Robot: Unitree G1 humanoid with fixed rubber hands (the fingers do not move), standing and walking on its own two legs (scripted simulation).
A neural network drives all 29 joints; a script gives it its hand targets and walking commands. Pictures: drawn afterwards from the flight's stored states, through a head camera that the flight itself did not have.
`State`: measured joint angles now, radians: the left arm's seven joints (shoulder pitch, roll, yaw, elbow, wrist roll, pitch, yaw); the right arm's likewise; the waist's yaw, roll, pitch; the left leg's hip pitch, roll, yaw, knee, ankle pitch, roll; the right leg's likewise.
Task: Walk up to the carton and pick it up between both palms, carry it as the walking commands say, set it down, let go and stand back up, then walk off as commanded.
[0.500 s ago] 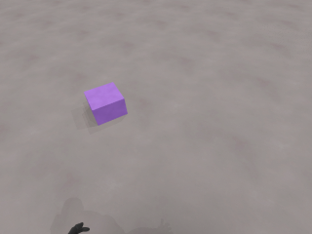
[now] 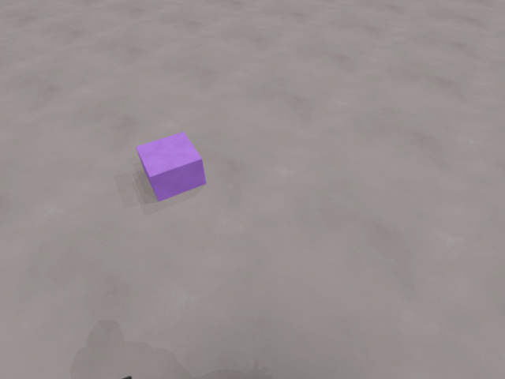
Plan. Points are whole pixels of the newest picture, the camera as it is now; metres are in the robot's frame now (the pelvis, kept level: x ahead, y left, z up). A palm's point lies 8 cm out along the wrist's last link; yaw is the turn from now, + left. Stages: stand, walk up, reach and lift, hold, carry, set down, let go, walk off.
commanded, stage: stand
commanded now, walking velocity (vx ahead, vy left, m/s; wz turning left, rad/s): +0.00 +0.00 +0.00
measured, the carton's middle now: (171, 165) +1.31 +0.50 -0.66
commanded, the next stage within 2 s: walk up in 0.22 s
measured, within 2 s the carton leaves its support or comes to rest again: neither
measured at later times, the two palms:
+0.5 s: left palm out of the picture +0.09 +0.27 -0.10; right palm out of the picture +0.07 -0.29 -0.10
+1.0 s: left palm out of the picture +0.15 +0.43 -0.12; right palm out of the picture +0.13 -0.09 -0.10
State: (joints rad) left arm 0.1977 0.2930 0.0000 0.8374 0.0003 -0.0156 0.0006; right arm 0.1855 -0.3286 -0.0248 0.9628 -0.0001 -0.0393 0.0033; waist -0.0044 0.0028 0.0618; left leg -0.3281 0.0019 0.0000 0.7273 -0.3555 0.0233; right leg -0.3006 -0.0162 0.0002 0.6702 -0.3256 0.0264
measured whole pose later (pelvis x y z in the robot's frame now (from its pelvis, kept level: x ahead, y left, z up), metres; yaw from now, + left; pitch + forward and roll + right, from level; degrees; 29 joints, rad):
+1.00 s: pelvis +0.10 +0.16 +0.01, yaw +9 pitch -2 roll -3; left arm 0.22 0.29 0.00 0.91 0.00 0.01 -0.04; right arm 0.34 -0.21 -0.02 1.01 0.00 -0.04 0.03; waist -0.06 -0.02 0.02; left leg -0.26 0.01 0.00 0.62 -0.33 0.04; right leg -0.49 -0.07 -0.03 1.13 -0.33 0.02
